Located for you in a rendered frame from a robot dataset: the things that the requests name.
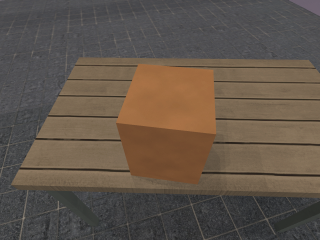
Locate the table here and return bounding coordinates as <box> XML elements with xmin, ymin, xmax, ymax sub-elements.
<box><xmin>11</xmin><ymin>57</ymin><xmax>320</xmax><ymax>232</ymax></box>

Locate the carton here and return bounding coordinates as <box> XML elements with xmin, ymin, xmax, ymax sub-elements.
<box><xmin>116</xmin><ymin>64</ymin><xmax>216</xmax><ymax>185</ymax></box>

